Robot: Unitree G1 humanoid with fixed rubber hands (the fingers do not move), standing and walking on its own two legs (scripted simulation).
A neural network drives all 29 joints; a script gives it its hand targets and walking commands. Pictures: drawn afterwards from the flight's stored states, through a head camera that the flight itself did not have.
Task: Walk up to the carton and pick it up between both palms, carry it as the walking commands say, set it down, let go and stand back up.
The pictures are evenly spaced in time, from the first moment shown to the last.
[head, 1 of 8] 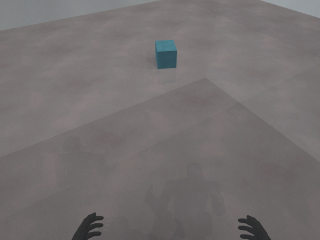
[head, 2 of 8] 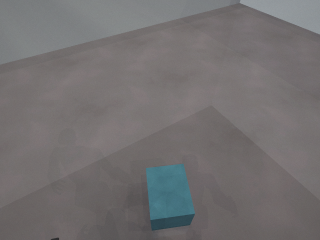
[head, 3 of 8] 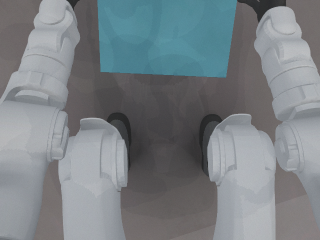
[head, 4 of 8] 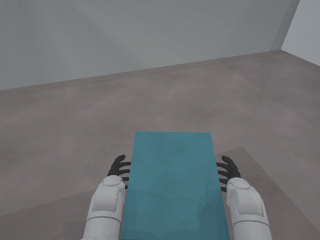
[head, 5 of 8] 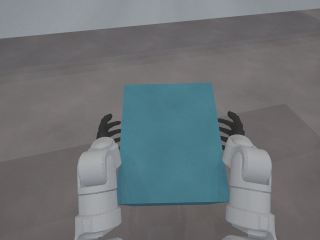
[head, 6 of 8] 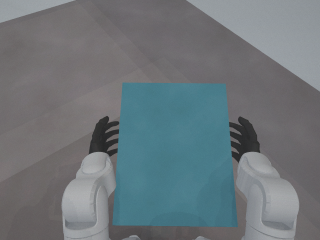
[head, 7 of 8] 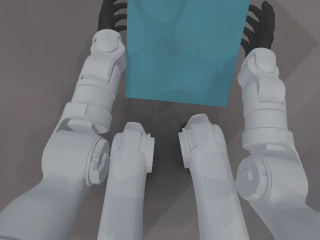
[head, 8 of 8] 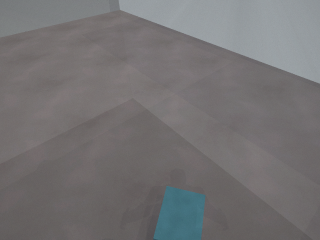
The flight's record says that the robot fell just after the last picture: no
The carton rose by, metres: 0.70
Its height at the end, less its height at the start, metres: +0.00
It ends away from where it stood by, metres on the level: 2.16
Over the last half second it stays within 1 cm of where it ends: yes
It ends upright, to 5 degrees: yes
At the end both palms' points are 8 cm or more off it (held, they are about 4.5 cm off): yes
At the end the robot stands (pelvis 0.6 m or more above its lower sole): yes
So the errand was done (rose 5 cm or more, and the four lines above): yes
